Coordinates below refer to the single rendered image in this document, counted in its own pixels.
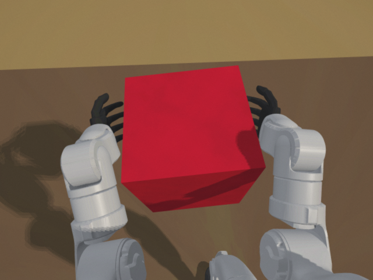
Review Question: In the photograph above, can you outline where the right robot hand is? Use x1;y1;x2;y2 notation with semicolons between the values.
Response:
247;86;281;138

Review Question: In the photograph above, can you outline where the left robot forearm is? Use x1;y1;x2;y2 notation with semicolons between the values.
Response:
61;124;128;280

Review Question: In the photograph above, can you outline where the carton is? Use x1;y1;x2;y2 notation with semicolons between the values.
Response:
121;65;266;212

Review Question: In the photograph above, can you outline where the left robot upper arm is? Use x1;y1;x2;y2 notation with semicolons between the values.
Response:
77;238;147;280

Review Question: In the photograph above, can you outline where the left robot hand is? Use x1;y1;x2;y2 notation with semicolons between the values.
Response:
90;93;124;142

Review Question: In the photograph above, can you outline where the right robot thigh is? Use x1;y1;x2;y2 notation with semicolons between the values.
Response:
209;255;257;280

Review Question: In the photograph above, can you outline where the right robot forearm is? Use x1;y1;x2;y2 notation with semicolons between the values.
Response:
259;114;332;264

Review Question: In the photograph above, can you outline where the right robot upper arm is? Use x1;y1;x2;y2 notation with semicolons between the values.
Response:
259;229;369;280

